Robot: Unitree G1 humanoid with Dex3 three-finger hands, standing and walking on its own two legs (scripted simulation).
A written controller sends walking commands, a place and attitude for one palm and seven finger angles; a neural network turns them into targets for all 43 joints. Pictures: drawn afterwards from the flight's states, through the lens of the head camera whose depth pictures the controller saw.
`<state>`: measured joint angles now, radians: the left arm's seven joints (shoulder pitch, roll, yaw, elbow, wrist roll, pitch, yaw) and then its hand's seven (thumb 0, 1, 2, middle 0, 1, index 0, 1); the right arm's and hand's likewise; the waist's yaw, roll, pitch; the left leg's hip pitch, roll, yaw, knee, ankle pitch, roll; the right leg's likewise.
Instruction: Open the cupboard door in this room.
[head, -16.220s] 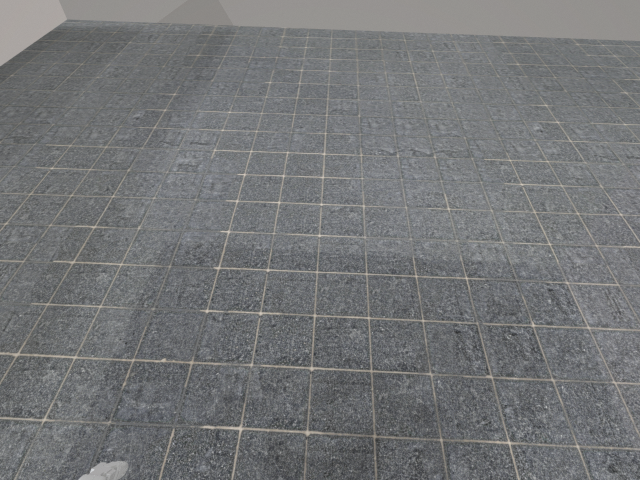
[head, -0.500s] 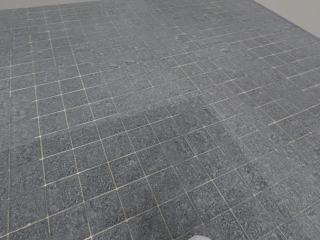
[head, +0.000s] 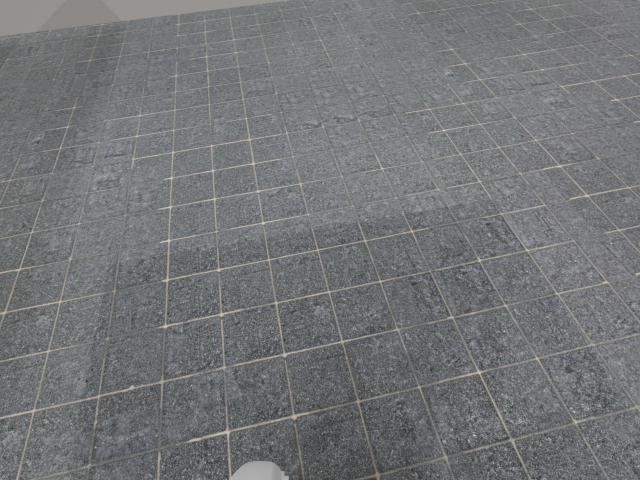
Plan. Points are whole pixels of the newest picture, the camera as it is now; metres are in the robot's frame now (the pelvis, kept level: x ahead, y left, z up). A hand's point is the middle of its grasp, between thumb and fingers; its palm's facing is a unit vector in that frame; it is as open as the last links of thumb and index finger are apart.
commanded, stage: turn or walk to find it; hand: left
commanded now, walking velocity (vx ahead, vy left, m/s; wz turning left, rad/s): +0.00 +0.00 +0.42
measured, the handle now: out of the picture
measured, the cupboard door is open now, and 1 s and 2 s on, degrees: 0 0 0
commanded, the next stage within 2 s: stand and wait in 0.84 s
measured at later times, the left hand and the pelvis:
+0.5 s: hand out of the picture +0.02 +0.26 -0.16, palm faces +0.22 -0.94 -0.27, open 7.4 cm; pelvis -0.02 +0.03 +0.00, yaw +11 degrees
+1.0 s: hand out of the picture -0.10 +0.22 -0.18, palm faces +0.44 -0.87 -0.23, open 7.4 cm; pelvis -0.05 +0.02 -0.01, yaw +25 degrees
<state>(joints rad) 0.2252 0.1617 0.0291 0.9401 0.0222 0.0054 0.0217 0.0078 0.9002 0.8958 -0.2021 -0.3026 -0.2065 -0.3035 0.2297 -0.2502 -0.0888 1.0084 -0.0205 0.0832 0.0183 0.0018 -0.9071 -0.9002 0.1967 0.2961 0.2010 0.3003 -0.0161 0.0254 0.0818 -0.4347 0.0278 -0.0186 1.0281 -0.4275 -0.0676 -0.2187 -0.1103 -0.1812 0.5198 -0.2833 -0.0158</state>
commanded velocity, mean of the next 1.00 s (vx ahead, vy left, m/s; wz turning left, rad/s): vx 0.00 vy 0.00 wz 0.42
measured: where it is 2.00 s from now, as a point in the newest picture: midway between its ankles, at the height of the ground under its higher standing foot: outside the picture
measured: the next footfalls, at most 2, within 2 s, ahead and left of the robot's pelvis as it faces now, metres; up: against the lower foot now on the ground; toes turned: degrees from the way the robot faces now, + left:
left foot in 0.16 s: +0.01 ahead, +0.15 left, +0.00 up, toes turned +8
right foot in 0.58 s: +0.05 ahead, -0.09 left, +0.00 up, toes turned +9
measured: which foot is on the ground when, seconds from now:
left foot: up 0.00-0.14, down 0.16-0.58, up 0.60-1.00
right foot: down 0.00-0.16, up 0.18-0.56, down 0.58-1.00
